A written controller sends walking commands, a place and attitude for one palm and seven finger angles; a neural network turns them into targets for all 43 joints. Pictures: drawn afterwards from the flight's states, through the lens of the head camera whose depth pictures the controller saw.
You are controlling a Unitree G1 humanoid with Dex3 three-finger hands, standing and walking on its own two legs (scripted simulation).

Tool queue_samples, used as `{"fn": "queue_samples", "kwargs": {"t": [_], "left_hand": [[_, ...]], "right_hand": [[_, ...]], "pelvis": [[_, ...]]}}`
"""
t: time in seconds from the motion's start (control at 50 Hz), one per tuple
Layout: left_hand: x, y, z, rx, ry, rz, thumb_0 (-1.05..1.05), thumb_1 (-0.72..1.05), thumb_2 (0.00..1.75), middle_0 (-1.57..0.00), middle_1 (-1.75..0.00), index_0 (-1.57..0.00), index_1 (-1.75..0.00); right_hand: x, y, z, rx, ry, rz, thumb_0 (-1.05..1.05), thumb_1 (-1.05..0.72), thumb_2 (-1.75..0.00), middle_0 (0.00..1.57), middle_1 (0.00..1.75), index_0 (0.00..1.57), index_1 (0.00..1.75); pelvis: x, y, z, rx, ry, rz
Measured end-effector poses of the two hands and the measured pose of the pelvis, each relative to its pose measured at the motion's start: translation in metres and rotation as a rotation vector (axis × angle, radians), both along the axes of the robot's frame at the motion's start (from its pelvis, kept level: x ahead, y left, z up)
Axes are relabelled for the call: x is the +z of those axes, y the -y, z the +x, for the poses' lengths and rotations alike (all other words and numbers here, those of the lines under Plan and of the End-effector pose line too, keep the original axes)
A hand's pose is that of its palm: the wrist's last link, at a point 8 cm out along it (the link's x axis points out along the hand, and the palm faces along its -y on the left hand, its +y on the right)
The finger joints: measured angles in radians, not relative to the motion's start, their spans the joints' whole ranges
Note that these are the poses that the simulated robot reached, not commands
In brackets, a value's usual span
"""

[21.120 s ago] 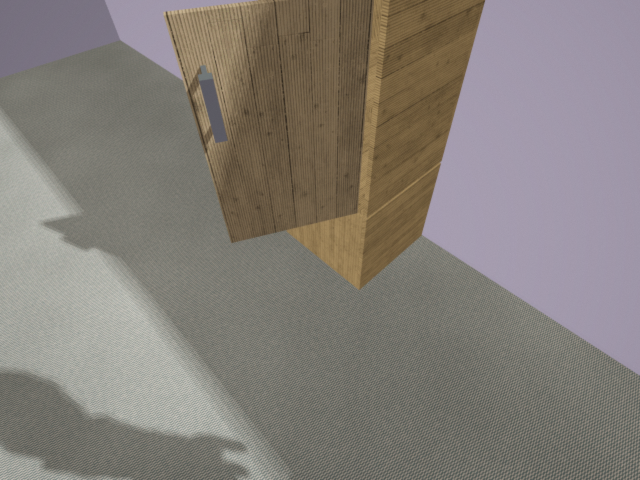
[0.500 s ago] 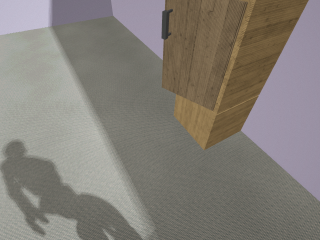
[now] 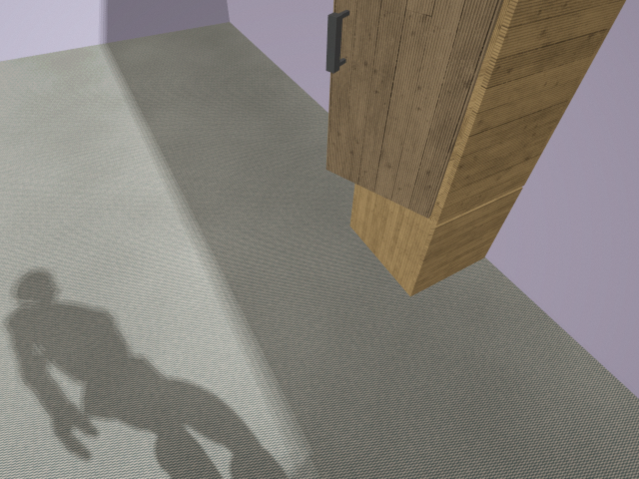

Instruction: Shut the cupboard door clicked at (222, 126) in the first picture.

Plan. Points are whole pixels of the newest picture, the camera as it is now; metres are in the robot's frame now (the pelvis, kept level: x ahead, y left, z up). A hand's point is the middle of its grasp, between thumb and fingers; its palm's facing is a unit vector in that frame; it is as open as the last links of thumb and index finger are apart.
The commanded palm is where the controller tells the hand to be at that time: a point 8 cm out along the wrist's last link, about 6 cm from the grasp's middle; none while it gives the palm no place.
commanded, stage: walk to a spot facing it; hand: left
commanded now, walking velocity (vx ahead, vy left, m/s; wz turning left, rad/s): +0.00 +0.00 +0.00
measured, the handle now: (339, 41) +1.06 +0.01 +0.09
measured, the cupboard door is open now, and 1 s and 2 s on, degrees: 24 24 24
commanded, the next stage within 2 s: turn to face it in 1.54 s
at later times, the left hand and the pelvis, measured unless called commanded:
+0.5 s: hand out of the picture +0.03 +0.23 -0.19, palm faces +0.22 -0.95 -0.22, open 7.4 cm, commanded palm none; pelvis +0.00 +0.02 -0.01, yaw +13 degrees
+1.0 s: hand out of the picture +0.02 +0.18 -0.15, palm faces +0.54 -0.79 -0.28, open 7.4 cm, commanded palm none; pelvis +0.10 -0.01 +0.00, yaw +35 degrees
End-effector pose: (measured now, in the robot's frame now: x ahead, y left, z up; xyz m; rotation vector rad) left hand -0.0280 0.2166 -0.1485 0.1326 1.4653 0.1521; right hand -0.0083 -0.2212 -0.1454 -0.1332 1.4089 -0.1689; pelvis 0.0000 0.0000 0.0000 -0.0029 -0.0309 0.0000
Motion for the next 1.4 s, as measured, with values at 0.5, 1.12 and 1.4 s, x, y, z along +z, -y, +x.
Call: {"fn": "queue_samples", "kwargs": {"t": [0.5, 1.12, 1.4], "left_hand": [[-0.007, -0.061, 0.044, 0.171, 0.188, 0.059, 0.00, 0.91, 0.90, -0.20, -0.30, -0.20, -0.30], [0.025, 0.046, -0.012, 0.707, 0.021, 0.092, 0.00, 0.91, 0.90, -0.20, -0.30, -0.20, -0.30], [-0.012, -0.010, -0.003, 0.929, -0.089, -0.016, 0.01, 0.91, 0.90, -0.20, -0.30, -0.20, -0.30]], "right_hand": [[0.009, -0.006, 0.076, 0.239, 0.060, -0.081, 0.00, -0.91, -0.90, 0.20, 0.30, 0.20, 0.30], [0.005, -0.087, 0.369, 0.782, 0.156, 0.050, 0.00, -0.91, -0.90, 0.20, 0.30, 0.20, 0.30], [0.010, -0.303, 0.476, 1.045, 0.386, 0.115, 0.00, -0.91, -0.90, 0.20, 0.30, 0.20, 0.30]], "pelvis": [[-0.010, -0.021, -0.001, 0.232, -0.053, -0.044], [0.000, -0.013, 0.135, 0.718, -0.064, 0.018], [-0.024, -0.128, 0.192, 0.843, -0.033, -0.010]]}}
